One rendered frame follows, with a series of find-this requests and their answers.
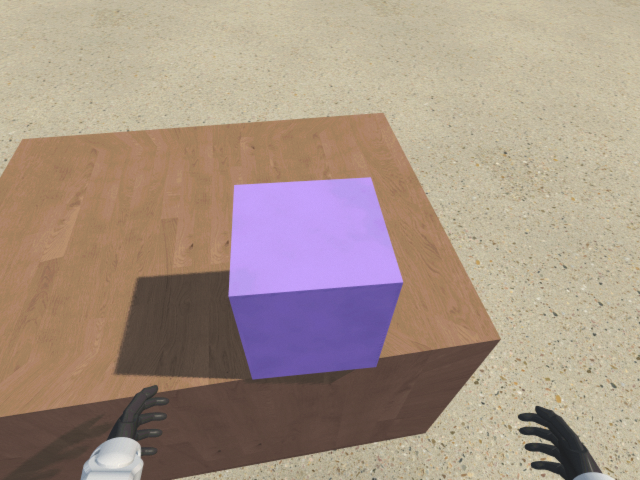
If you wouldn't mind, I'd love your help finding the pedestal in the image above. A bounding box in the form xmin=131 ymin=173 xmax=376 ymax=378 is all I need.
xmin=0 ymin=113 xmax=501 ymax=480

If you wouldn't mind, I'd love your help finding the carton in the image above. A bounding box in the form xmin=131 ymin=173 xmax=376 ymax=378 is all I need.
xmin=228 ymin=177 xmax=403 ymax=380

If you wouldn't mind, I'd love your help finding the right robot hand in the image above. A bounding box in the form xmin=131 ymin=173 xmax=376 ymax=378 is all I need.
xmin=518 ymin=406 xmax=603 ymax=480

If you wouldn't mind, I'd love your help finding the left robot hand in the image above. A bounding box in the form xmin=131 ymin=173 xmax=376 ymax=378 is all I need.
xmin=107 ymin=385 xmax=169 ymax=456

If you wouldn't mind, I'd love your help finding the left robot forearm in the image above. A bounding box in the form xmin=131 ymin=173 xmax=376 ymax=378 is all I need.
xmin=81 ymin=437 xmax=144 ymax=480

